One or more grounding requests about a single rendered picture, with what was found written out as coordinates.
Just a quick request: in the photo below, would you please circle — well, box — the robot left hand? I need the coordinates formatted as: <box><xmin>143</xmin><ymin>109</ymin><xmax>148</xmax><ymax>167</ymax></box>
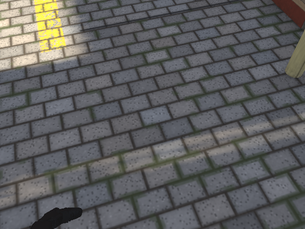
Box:
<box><xmin>30</xmin><ymin>207</ymin><xmax>83</xmax><ymax>229</ymax></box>

